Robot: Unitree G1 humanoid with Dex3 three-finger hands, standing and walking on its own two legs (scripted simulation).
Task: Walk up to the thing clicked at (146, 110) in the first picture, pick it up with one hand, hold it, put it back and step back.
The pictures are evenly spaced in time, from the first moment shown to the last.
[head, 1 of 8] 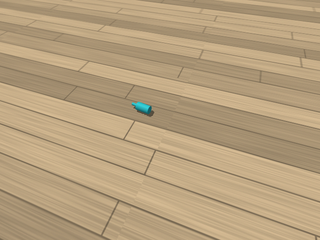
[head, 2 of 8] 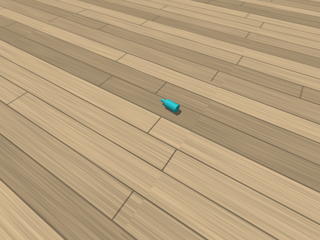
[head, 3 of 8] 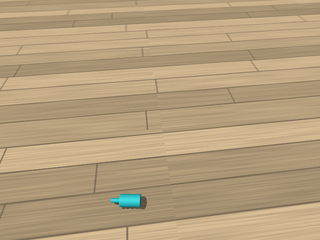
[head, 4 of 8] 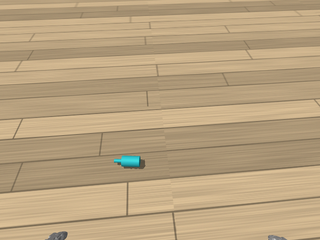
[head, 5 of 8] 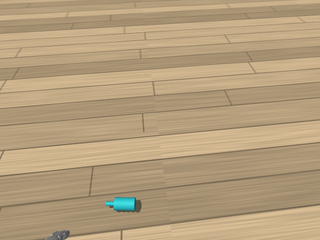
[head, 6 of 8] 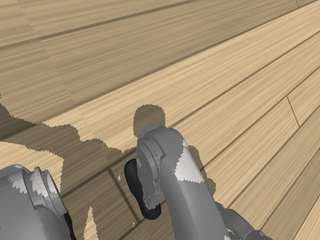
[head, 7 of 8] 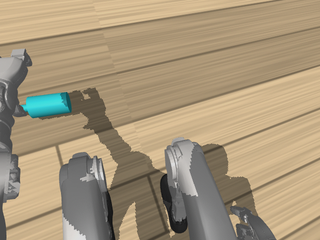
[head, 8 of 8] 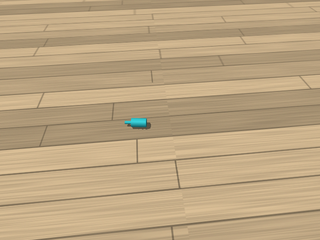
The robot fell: no
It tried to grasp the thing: yes
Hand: left
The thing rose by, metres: 0.66
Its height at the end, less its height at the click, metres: +0.00
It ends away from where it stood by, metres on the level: 0.01
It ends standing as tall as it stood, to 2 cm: yes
